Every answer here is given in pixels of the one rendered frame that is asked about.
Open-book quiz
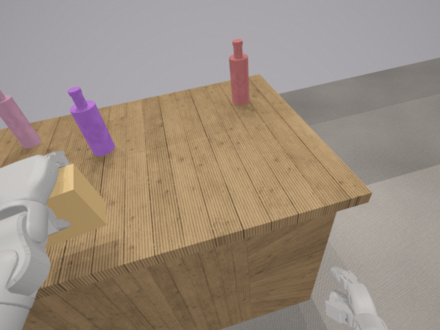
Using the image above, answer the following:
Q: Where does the left robot hand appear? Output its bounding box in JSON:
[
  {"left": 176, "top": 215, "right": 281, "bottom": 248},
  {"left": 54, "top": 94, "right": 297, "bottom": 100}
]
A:
[{"left": 0, "top": 151, "right": 71, "bottom": 236}]

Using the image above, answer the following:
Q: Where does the robot left forearm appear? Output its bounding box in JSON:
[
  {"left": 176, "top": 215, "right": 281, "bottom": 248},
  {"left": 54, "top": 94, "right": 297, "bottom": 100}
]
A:
[{"left": 0, "top": 200, "right": 50, "bottom": 330}]

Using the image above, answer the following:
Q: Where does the table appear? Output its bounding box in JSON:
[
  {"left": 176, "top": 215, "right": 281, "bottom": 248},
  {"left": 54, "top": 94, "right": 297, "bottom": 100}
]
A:
[{"left": 0, "top": 74, "right": 372, "bottom": 330}]

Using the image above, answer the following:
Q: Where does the right robot hand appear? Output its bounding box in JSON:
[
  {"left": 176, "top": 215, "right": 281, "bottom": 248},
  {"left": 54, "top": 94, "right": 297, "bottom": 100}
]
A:
[{"left": 325, "top": 266, "right": 377, "bottom": 328}]

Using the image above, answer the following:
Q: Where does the robot right forearm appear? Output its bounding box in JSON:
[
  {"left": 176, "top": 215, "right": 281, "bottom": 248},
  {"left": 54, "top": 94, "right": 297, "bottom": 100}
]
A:
[{"left": 353, "top": 313, "right": 388, "bottom": 330}]

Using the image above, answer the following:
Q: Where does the sponge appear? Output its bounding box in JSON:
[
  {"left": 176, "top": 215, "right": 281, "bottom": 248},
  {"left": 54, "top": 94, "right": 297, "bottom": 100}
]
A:
[{"left": 45, "top": 164, "right": 107, "bottom": 248}]

